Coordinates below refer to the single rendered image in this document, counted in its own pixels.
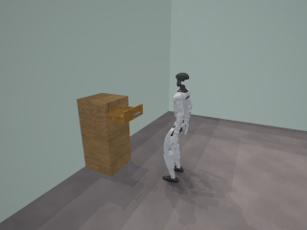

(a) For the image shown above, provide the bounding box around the drawer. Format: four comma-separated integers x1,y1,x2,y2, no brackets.
106,104,143,125

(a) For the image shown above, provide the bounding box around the robot right hand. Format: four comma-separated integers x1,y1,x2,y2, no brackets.
181,123,189,135

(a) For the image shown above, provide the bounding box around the right robot forearm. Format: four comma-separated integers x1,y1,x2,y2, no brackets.
184,108,192,124

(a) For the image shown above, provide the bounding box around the left robot upper arm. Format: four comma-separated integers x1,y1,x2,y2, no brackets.
174,92,184,118

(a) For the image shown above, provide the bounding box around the cabinet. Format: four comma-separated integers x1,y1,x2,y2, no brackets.
77,93,131,177

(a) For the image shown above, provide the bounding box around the right robot thigh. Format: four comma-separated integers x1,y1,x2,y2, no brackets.
171,134,180,150

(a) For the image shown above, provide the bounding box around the left robot forearm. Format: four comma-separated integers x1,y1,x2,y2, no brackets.
173,113,183,137

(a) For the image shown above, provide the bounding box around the robot left hand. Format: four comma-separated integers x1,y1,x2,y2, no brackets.
169,135,178,150

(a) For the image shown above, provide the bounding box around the left robot thigh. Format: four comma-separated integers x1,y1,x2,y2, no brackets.
163,127,175,158

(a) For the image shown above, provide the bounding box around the right robot upper arm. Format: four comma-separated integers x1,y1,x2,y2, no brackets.
187,89,193,110

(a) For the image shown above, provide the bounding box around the robot thigh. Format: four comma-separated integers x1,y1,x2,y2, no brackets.
171,134,180,150
163,127,175,158

